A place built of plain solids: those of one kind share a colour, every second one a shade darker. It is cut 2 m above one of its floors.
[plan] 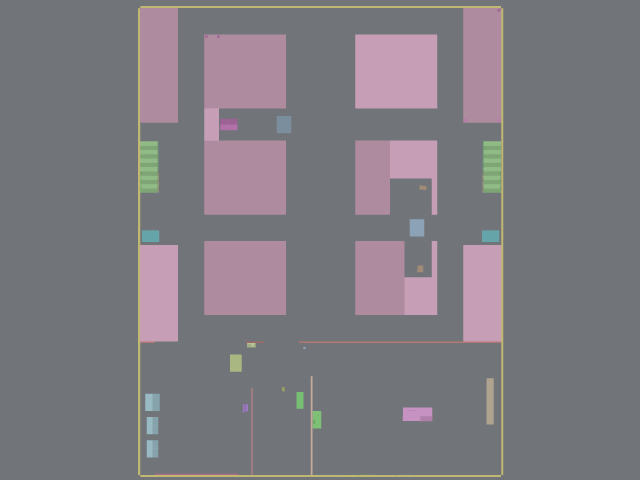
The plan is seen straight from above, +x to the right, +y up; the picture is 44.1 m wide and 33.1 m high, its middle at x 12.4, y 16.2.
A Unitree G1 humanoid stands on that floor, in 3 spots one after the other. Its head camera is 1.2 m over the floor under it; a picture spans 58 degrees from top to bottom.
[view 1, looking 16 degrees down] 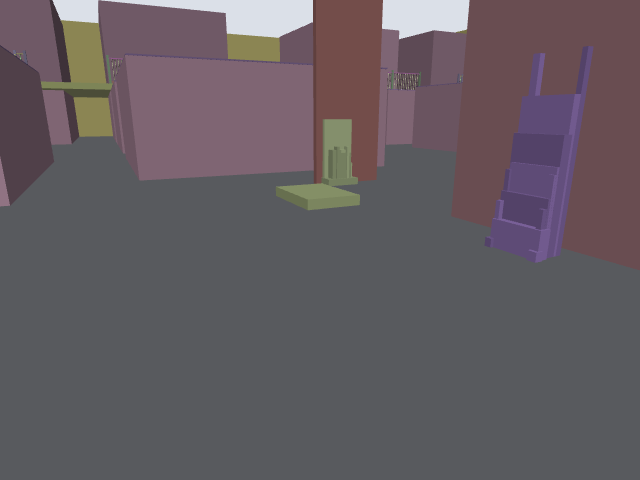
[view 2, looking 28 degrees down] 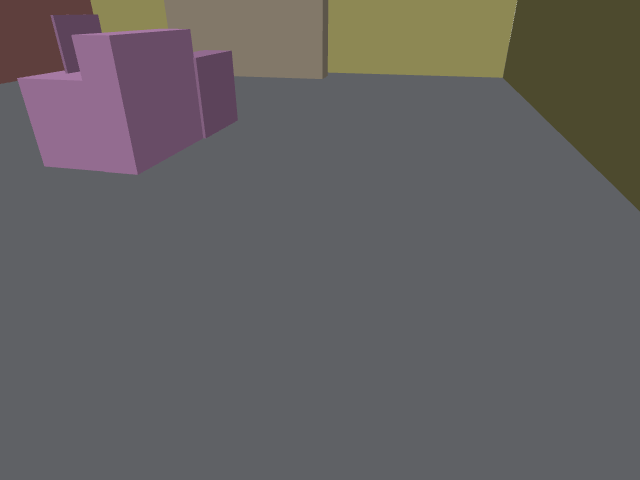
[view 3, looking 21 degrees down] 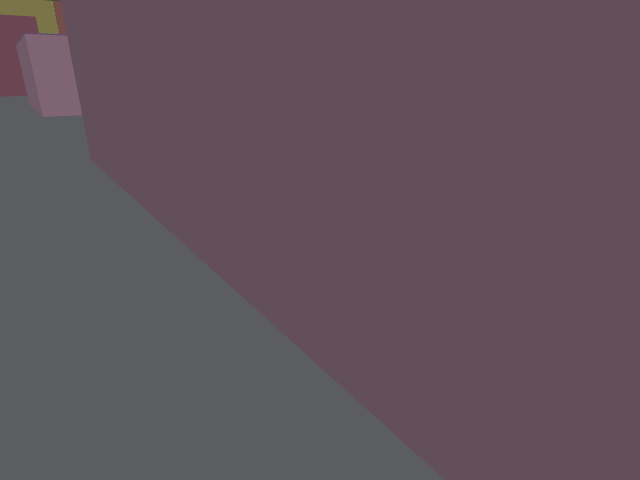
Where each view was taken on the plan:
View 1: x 3.88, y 2.00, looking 64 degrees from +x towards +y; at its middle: ground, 4.35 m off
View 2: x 15.13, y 1.50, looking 13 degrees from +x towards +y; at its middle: ground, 2.56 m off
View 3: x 3.51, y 31.54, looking -125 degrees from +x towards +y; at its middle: units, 1.68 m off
